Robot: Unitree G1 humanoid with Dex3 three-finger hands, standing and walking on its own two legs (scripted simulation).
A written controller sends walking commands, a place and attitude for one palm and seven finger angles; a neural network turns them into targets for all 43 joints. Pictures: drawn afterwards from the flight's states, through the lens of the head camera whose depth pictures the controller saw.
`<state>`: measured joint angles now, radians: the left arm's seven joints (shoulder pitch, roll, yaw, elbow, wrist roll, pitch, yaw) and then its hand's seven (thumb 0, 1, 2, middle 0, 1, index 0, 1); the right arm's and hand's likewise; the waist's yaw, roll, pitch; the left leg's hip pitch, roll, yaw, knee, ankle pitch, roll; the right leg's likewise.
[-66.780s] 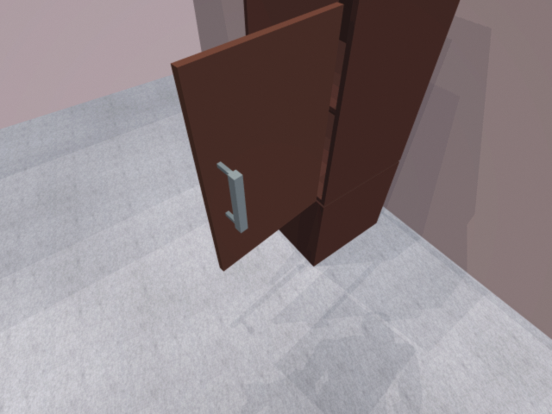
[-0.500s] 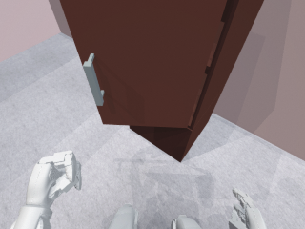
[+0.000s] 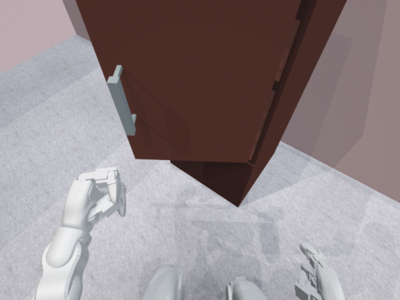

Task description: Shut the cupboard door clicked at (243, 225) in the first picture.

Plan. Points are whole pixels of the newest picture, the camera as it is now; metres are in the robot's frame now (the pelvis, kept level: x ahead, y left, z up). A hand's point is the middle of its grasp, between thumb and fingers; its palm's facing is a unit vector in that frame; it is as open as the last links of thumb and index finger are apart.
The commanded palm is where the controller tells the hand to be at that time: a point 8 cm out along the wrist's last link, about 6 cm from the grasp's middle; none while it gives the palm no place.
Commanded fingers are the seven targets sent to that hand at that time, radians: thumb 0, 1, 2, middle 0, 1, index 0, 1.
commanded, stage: bring the fist close to the handle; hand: left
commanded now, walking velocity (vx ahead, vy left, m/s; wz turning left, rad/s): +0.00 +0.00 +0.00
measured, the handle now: (125, 102) +0.53 +0.21 +0.05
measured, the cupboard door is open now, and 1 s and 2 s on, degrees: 34 34 25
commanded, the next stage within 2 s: push the door shut along its arc in 1.08 s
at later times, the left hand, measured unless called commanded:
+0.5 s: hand (125, 152) +0.38 +0.17 +0.07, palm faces +0.03 -1.00 -0.04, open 3.1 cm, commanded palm +0.36 +0.23 +0.06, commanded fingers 0.00 0.90 0.90 -1.30 -1.50 -1.30 -1.50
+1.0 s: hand (127, 140) +0.42 +0.18 +0.06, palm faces +0.04 -1.00 -0.03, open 3.1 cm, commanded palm +0.39 +0.23 +0.06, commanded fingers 0.00 0.90 0.90 -1.30 -1.50 -1.30 -1.50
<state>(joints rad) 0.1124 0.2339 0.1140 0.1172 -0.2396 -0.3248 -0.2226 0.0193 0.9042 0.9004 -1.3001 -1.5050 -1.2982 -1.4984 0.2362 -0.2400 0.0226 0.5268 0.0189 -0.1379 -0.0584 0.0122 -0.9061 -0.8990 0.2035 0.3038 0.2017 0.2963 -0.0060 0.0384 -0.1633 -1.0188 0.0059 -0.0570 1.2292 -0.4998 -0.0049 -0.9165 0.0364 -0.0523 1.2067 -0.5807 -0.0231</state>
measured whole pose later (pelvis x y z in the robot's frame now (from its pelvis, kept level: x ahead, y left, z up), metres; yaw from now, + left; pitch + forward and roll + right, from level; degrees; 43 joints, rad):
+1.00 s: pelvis +0.00 +0.00 +0.01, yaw -2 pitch +19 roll -1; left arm -0.45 0.31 0.31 0.81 -0.18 -0.45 -0.20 0.02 0.90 0.90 -1.30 -1.50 -1.30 -1.50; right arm 0.34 -0.26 -0.01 0.63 0.01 0.01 -0.02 0.01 -0.91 -0.90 0.20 0.30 0.20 0.30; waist -0.08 0.02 -0.17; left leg -1.02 0.02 -0.02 1.15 -0.47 0.00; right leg -0.94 0.05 -0.01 1.15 -0.54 -0.02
